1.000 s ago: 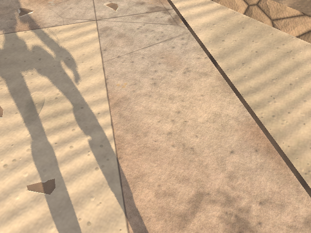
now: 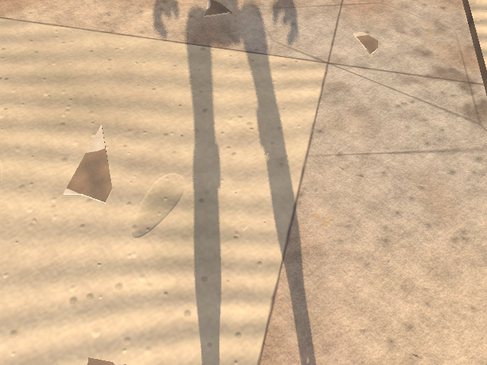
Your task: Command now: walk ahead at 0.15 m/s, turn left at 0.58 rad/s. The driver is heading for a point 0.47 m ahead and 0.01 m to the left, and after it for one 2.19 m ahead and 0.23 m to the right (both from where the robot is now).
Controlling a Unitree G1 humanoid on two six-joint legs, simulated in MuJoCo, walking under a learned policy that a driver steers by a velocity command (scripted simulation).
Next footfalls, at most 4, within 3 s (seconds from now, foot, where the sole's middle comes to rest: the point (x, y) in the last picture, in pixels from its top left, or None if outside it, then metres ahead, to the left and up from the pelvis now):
0.26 right None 0.20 -0.14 -0.78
0.68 left None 0.25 0.15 -0.78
1.18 right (238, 281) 0.63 0.01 -0.78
1.64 left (175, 199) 0.90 0.20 -0.78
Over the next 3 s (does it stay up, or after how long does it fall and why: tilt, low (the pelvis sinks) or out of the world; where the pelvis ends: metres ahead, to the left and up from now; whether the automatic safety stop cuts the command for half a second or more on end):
stays up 1.41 -0.14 0.01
